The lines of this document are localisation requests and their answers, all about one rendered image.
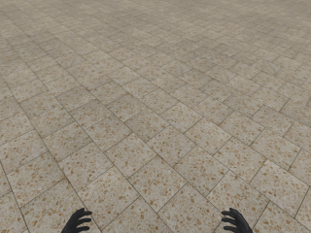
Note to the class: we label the left robot hand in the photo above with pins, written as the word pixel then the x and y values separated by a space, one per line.
pixel 74 221

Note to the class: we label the right robot hand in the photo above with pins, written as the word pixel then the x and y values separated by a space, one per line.
pixel 242 226

